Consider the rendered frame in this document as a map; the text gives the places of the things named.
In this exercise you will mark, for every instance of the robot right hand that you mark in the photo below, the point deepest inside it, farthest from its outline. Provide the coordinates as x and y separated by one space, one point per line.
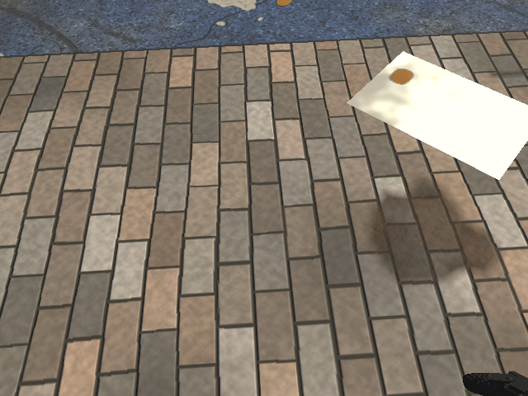
496 384

